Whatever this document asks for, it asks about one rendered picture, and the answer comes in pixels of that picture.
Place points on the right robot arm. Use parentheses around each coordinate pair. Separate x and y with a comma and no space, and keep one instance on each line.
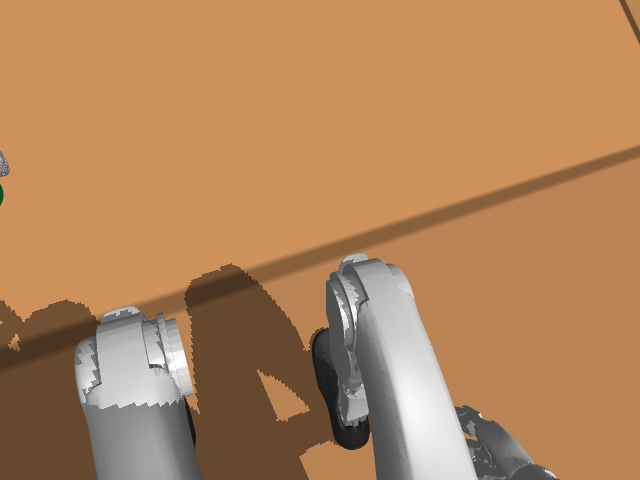
(533,472)

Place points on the right robot hand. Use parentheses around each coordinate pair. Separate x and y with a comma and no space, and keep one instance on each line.
(497,455)

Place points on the right robot foot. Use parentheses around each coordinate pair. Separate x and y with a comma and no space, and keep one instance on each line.
(348,437)

